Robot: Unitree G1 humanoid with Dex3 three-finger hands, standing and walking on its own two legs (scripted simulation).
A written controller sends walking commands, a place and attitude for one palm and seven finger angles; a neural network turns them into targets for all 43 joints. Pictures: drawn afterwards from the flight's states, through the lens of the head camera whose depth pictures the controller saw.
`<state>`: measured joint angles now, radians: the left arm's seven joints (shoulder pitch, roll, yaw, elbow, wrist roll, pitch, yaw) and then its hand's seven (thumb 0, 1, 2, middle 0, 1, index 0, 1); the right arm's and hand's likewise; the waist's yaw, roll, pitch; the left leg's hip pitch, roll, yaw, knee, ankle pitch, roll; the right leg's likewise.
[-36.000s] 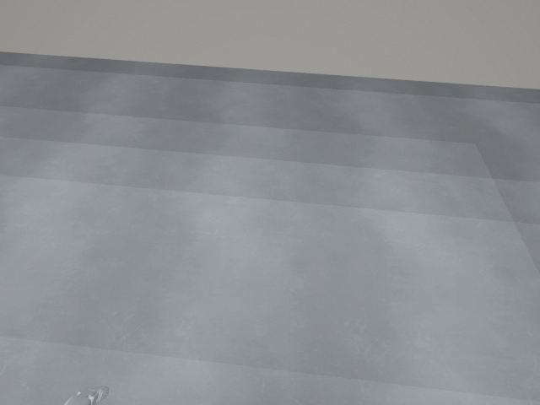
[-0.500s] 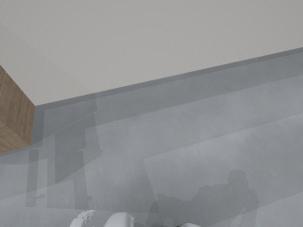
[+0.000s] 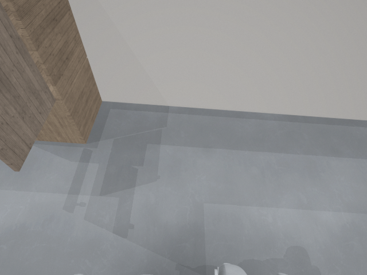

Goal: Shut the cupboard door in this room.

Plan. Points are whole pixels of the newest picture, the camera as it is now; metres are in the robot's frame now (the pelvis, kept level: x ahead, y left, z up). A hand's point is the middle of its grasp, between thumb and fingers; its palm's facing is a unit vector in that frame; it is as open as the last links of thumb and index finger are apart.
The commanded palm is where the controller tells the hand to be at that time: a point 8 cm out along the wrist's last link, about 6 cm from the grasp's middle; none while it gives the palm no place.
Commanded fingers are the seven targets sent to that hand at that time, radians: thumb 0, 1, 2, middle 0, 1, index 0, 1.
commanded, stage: turn to face it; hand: left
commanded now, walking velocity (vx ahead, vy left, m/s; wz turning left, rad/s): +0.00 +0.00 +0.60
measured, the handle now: out of the picture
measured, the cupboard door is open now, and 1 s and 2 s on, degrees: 92 92 92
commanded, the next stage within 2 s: take the last steps up to it in 0.58 s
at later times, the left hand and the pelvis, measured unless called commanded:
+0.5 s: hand out of the picture +0.01 +0.13 -0.14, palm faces +0.29 -0.92 -0.27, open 7.4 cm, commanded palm none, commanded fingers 0.00 0.90 0.90 -0.20 -0.30 -0.20 -0.30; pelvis +0.00 -0.07 +0.00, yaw +18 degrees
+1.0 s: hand out of the picture -0.05 +0.17 -0.16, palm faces +0.43 -0.87 -0.23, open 7.4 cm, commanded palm none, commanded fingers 0.00 0.90 0.90 -0.20 -0.30 -0.20 -0.30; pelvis +0.00 -0.03 +0.00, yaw +25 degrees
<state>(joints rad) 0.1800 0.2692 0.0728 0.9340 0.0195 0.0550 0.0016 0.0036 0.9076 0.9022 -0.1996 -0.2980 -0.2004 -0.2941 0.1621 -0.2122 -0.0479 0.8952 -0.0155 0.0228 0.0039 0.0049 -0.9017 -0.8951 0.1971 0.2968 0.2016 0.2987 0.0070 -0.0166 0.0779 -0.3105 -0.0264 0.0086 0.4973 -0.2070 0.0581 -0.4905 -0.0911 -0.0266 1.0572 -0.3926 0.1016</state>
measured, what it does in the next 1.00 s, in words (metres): steps on the spot, turning left: right foot, then left foot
